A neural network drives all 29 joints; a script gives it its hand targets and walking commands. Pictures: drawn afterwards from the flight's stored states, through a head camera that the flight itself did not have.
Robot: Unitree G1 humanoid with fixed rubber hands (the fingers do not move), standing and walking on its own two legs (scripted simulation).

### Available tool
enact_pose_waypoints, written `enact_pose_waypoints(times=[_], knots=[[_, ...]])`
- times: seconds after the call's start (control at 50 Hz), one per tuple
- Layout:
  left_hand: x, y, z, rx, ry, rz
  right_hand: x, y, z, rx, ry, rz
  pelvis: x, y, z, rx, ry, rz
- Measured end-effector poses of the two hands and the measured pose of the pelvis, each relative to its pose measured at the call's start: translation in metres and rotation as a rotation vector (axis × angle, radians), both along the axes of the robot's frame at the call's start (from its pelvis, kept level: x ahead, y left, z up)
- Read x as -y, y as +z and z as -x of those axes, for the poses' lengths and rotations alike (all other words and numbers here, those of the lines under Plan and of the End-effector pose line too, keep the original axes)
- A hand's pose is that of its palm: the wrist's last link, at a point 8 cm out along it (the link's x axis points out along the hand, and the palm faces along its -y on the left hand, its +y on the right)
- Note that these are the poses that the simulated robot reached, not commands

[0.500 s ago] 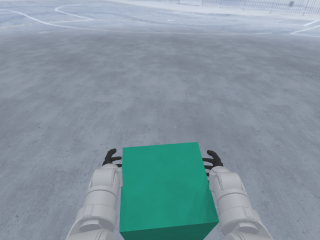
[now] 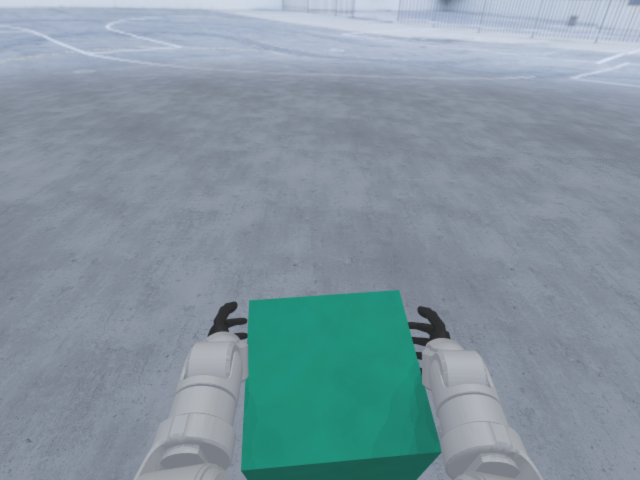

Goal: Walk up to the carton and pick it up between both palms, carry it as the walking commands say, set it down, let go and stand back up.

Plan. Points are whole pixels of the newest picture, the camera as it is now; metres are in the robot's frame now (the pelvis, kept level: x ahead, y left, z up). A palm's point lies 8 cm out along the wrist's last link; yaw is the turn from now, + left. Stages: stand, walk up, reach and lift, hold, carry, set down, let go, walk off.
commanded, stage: reach and lift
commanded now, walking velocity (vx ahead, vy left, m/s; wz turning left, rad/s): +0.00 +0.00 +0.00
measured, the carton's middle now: (330, 396) +0.30 +0.00 -0.03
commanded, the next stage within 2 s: hold in 0.54 s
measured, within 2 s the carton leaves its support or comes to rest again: neither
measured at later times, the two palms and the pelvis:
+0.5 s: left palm (219, 360) +0.29 +0.16 +0.06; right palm (442, 369) +0.29 -0.14 +0.06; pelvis -0.01 +0.00 +0.00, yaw +0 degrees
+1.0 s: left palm (218, 363) +0.28 +0.16 +0.06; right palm (442, 371) +0.29 -0.14 +0.06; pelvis -0.01 +0.00 +0.00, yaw +0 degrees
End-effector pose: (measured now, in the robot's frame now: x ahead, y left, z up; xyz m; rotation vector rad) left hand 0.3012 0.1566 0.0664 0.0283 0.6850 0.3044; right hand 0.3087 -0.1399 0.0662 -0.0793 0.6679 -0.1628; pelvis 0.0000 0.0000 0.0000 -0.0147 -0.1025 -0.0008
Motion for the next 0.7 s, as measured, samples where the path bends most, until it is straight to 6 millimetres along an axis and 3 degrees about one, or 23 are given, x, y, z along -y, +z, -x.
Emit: enact_pose_waypoints(times=[0.28, 0.7], knots=[[0.002, -0.004, 0.013, -0.009, -0.01, -0.008, 0.002, -0.006, 0.015, -0.012, -0.011, -0.006, 0.0, 0.0, 0.005, 0.018, 0.0, 0.0], [0.001, -0.006, 0.018, 0.002, -0.018, -0.009, 0.001, -0.006, 0.022, -0.006, -0.021, -0.011, -0.001, 0.0, 0.007, 0.022, 0.0, 0.001]])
